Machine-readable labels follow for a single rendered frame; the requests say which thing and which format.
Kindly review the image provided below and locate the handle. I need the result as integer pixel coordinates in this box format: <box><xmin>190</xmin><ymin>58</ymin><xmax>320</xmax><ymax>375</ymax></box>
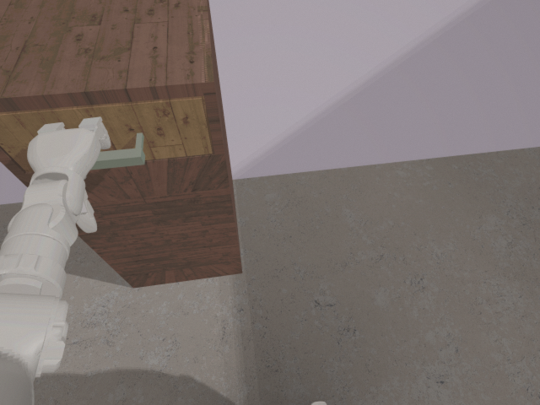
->
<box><xmin>91</xmin><ymin>132</ymin><xmax>145</xmax><ymax>170</ymax></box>

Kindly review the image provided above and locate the robot left hand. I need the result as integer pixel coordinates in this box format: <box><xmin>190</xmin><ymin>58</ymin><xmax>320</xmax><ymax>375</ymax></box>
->
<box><xmin>27</xmin><ymin>116</ymin><xmax>111</xmax><ymax>233</ymax></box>

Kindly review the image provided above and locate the drawer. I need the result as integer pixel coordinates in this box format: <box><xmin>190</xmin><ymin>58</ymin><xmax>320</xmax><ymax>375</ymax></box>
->
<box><xmin>0</xmin><ymin>96</ymin><xmax>213</xmax><ymax>172</ymax></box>

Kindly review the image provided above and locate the left robot upper arm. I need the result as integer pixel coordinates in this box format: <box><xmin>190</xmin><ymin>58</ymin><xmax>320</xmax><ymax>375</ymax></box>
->
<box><xmin>0</xmin><ymin>293</ymin><xmax>68</xmax><ymax>405</ymax></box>

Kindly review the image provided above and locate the cabinet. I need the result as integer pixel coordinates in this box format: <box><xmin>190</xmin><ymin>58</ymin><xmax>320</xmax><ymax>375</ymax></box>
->
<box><xmin>0</xmin><ymin>0</ymin><xmax>242</xmax><ymax>288</ymax></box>

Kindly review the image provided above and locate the left robot forearm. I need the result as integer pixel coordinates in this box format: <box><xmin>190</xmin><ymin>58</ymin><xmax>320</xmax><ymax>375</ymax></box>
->
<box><xmin>0</xmin><ymin>167</ymin><xmax>85</xmax><ymax>299</ymax></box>

